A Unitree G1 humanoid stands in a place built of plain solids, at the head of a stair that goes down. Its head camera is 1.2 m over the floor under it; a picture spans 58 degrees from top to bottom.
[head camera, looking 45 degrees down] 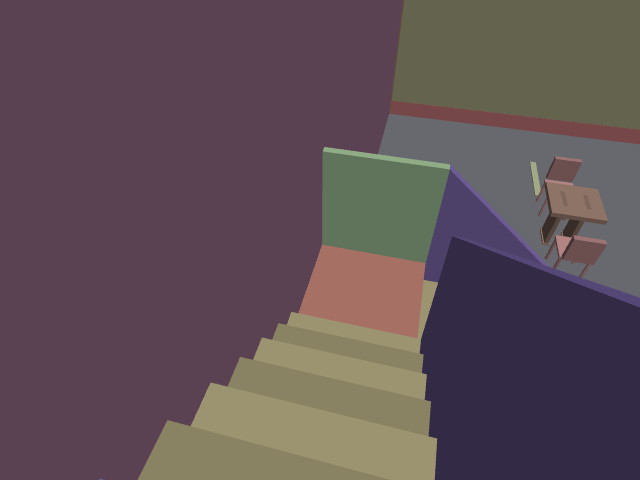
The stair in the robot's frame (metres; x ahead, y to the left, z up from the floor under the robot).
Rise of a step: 0.21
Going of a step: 0.25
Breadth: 0.89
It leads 14 degrees to the right of straight ahead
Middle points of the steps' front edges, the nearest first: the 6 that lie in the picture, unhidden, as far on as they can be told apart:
0.48 0.06 -0.21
0.71 0.00 -0.43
0.95 -0.06 -0.64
1.19 -0.12 -0.85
1.43 -0.18 -1.07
1.67 -0.23 -1.28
